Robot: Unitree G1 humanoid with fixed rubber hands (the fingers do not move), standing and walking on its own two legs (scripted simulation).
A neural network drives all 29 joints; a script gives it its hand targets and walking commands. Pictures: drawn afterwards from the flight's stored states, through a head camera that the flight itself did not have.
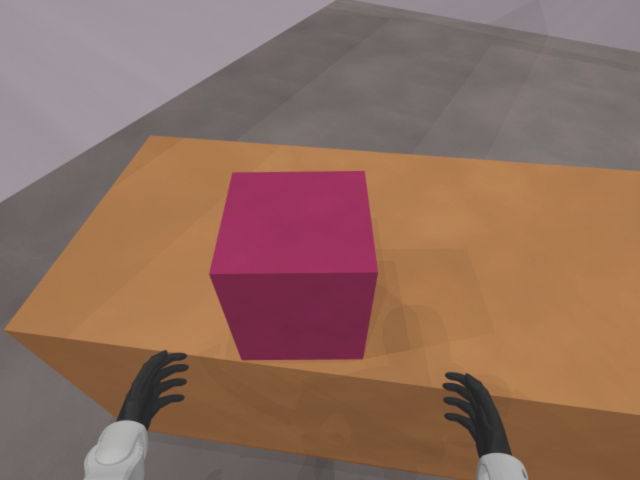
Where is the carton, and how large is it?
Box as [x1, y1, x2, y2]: [209, 171, 377, 359]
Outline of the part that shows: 364,171 232,172 209,274 241,359 362,358 377,275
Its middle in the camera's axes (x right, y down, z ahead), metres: -0.03 +0.05 +0.64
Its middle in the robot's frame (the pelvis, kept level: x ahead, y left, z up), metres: +0.43 +0.05 -0.03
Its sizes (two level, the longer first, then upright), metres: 0.210 0.200 0.250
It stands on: a pedestal, 0.61 m high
